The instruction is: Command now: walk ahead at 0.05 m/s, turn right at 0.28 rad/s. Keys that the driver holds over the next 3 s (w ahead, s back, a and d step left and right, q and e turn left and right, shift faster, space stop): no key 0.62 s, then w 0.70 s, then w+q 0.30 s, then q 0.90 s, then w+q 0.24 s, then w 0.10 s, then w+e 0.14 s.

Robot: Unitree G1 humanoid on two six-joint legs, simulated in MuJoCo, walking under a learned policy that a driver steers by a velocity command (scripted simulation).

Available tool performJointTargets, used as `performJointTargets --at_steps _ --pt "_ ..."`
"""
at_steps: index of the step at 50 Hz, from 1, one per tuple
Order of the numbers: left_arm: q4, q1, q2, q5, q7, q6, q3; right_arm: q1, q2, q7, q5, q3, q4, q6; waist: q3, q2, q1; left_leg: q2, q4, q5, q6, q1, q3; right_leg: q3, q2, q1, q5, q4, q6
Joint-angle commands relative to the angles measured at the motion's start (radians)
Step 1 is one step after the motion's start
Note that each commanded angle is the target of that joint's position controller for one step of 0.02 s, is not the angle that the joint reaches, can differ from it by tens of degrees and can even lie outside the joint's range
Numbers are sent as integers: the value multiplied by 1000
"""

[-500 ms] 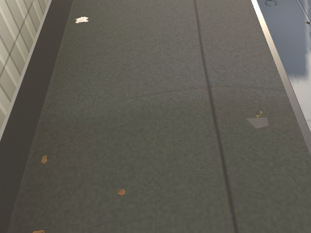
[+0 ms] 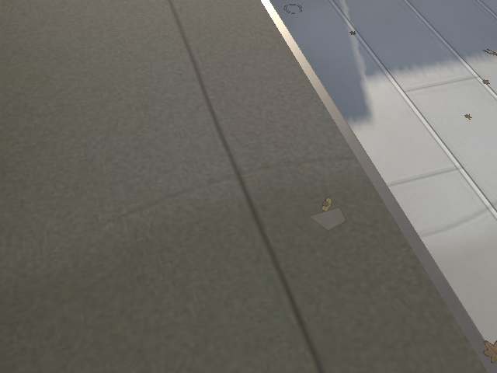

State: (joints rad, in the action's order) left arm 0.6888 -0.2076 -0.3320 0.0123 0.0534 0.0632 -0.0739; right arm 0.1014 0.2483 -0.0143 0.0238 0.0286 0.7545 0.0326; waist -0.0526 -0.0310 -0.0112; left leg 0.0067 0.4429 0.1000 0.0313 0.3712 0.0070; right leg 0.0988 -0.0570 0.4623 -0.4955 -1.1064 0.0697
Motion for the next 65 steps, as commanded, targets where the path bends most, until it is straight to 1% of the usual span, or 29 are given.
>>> performJointTargets --at_steps 1,5,8,9,10,11,12,13,16,22,31,33,34,36,37,39,41,42,43,44,45,46,47,49,50,53,57,62,65 --pt "-36 -93 -17 -7 1 -7 1 -24 134 -6 -6 30 -40 -1 148 181 24 -208 -154 -181 195 -141 -177 -40 41 -74 25 173 17" --pt "-31 -52 -40 -8 -11 -14 4 4 182 0 -20 43 -13 -7 165 197 -8 -240 -145 -97 209 -172 -204 -71 57 -179 117 414 -5" --pt "-3 -81 -40 -16 -20 -14 2 11 165 4 -34 32 10 -11 125 175 25 -205 -124 66 144 -74 -182 -95 43 -331 286 669 -66" --pt "-15 -71 -67 -27 -19 -14 0 42 143 9 -30 23 24 -5 121 138 23 -182 -105 126 82 -22 -165 -25 99 -389 354 714 -103" --pt "-29 -66 -136 -36 -12 -12 -11 63 105 20 -6 11 16 6 136 -22 -17 -98 8 214 14 23 -73 122 237 -417 468 732 -160" --pt "-9 -27 -102 -37 -24 -19 -1 54 65 18 -3 5 13 10 122 -175 -38 -28 12 228 -34 -70 8 160 270 -234 283 782 -220" --pt "-34 23 -34 -37 -32 -35 17 12 109 13 1 12 24 6 72 -118 -20 -30 25 157 -54 -131 -11 135 227 -171 170 812 -203" --pt "-19 28 -25 -43 -35 -48 20 0 106 12 3 13 30 5 61 -114 -24 -29 12 100 -58 -149 -9 111 198 -160 127 810 -173" --pt "-1 -7 -41 -34 -33 -69 19 40 132 6 -3 19 69 -1 26 -77 -23 -53 -8 45 -52 -182 -29 71 157 -143 168 791 -131" --pt "24 -45 -34 -24 -23 -65 20 43 123 9 -11 18 133 8 34 8 -11 -58 -19 -11 -48 -180 -34 30 126 -210 305 735 -124" --pt "68 -61 -23 -18 -23 -61 16 31 131 -4 -20 18 210 -3 65 28 -11 -63 -3 -83 -38 -216 -38 -8 102 -255 443 707 -116" --pt "95 -94 -34 -12 -21 -57 9 42 117 -5 -24 16 231 -8 67 -6 -4 -16 43 146 -36 -191 14 5 101 -256 188 745 -136" --pt "96 -100 -56 -7 -21 -55 1 27 117 -5 -29 18 231 -7 31 -44 6 13 100 282 -33 -128 48 54 127 -240 -5 784 -169" --pt "99 -135 -101 3 -19 -65 -11 -46 111 4 -42 16 196 15 -76 -131 38 22 228 333 -9 56 55 262 266 -248 -263 919 -258" --pt "106 -145 -116 7 -18 -78 -16 -72 107 12 -50 15 180 33 -119 -153 43 -15 279 323 14 111 14 347 328 -251 -249 953 -294" --pt "111 -134 -99 6 -20 -103 -15 -58 118 32 -62 19 177 64 -128 -148 23 -67 295 369 53 194 -29 354 364 -344 -66 936 -306" --pt "100 -78 -97 18 -28 -108 -17 21 115 49 -65 21 211 79 -75 -104 -29 -54 122 272 69 26 6 228 306 -323 98 879 -254" --pt "89 -42 -96 19 -31 -104 -17 114 122 51 -57 31 259 79 -26 -87 -72 -8 42 145 57 -170 49 146 248 -241 171 824 -220" --pt "78 -22 -77 13 -31 -105 -12 209 150 50 -45 46 301 73 17 -50 -107 0 32 100 47 -329 21 71 185 -158 271 713 -185" --pt "51 3 -13 3 -30 -111 7 319 234 43 -41 70 317 72 48 162 -143 -182 -125 252 118 -456 -274 -75 60 -7 282 394 -106" --pt "20 -5 1 7 -22 -128 9 398 299 52 -36 80 326 77 88 366 -151 -367 -270 312 246 -574 -674 -62 -32 192 -38 129 -69" --pt "38 -34 -49 29 -22 -142 -5 309 216 50 -32 51 304 88 37 222 -99 -385 -266 355 253 -544 -663 31 32 275 -52 -13 -88" --pt "54 -46 -55 39 -30 -152 -7 242 166 46 -36 39 277 93 -16 173 -69 -343 -264 331 216 -503 -544 33 81 304 51 -34 -112" --pt "65 -16 -52 22 -35 -159 -15 193 142 44 -34 27 255 91 -45 110 -48 -287 -284 190 161 -462 -381 -10 148 311 213 22 -124" --pt "64 -6 -45 12 -40 -157 -18 203 119 43 -30 17 257 87 -30 114 -43 -252 -289 93 142 -440 -305 -27 163 271 263 51 -120" --pt "50 29 -3 5 -51 -144 -14 253 142 32 -26 13 268 77 -18 110 -45 -222 -301 -140 151 -427 -198 -76 164 268 341 135 -83" --pt "-1 170 34 8 -58 -143 5 262 168 12 -24 11 262 65 -53 102 -68 -193 -337 -200 143 -352 -109 -112 146 225 493 380 -56" --pt "-49 303 35 16 -84 -156 14 343 173 6 -43 18 285 51 -104 100 -90 -233 -349 -208 151 -398 -80 -129 115 189 571 552 -86" --pt "-53 284 4 14 -101 -162 4 333 193 4 -40 32 280 38 -59 123 -38 -264 -251 -418 131 -492 -56 -131 89 125 494 591 -131"
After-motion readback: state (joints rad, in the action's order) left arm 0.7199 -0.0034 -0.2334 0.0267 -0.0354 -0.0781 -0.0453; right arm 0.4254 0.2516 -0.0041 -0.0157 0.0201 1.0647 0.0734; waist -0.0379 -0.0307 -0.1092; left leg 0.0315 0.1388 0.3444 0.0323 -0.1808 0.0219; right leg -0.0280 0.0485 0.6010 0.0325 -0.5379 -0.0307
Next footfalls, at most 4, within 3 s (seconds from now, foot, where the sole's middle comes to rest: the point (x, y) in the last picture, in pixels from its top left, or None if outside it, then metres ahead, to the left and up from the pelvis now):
0.18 right None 0.05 -0.14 -0.77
1.36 right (295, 347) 0.52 -0.13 -0.77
1.88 left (207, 268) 0.75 0.11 -0.77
2.40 right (272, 243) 0.84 -0.08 -0.77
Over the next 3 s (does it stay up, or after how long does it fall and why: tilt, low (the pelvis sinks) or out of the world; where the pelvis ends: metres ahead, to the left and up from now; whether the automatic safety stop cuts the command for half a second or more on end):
stays up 0.75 0.09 0.00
